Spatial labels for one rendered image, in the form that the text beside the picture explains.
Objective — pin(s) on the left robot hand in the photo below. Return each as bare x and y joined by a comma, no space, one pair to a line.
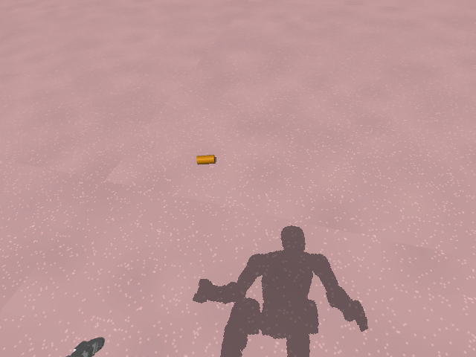
88,349

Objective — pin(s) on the can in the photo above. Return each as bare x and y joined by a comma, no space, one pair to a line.
205,159

